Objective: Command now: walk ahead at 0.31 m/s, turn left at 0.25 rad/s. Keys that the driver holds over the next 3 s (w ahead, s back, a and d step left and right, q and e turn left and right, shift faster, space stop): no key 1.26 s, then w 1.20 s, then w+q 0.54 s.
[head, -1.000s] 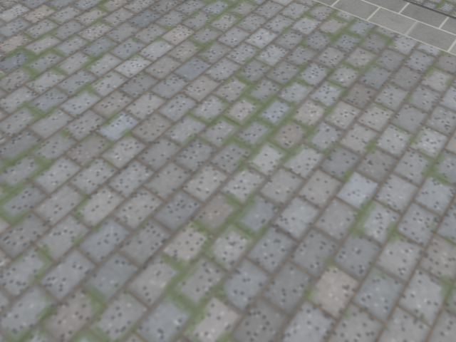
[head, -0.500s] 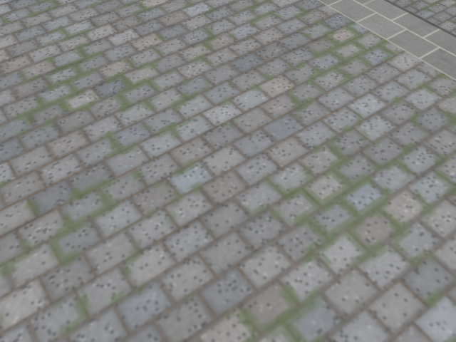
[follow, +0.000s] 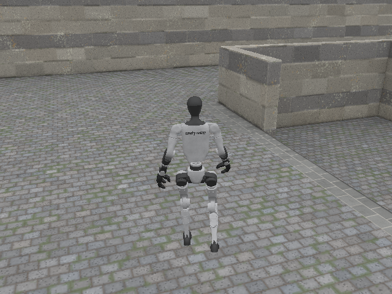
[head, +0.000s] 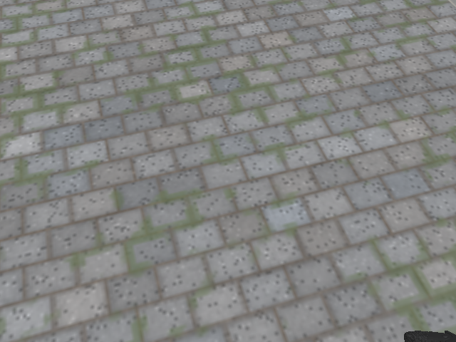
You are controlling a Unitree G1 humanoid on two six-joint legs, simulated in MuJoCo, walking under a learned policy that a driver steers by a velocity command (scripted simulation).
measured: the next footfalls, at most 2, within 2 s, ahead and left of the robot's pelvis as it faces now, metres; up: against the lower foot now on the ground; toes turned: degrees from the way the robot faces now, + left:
right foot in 0.36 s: +0.25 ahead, -0.14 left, +0.00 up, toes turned +1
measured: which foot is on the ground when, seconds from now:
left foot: down 0.00-1.00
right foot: up 0.00-0.34, down 0.36-1.00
